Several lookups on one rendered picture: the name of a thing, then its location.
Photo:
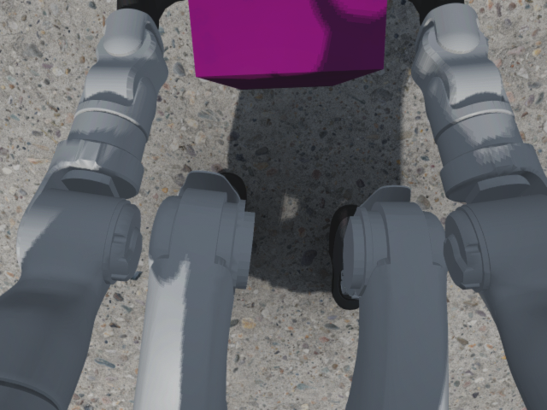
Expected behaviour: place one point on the robot left shin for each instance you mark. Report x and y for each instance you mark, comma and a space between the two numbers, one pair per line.
163, 226

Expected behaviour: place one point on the left robot upper arm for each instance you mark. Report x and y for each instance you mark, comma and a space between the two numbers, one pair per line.
74, 245

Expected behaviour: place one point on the left robot hand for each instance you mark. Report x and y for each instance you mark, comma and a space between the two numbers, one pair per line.
154, 8

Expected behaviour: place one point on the right robot hand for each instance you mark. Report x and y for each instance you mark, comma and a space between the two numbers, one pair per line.
425, 6

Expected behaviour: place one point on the robot right shin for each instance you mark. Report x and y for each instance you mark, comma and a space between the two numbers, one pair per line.
401, 193

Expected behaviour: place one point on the robot shin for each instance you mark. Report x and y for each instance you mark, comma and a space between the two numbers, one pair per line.
401, 193
163, 226

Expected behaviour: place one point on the robot left forearm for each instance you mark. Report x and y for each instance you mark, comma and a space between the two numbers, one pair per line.
112, 122

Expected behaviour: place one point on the robot right forearm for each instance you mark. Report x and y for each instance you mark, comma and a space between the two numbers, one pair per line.
481, 149

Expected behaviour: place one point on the carton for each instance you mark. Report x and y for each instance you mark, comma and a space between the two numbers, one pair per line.
266, 44

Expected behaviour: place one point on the right robot upper arm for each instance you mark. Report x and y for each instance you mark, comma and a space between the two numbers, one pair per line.
499, 249

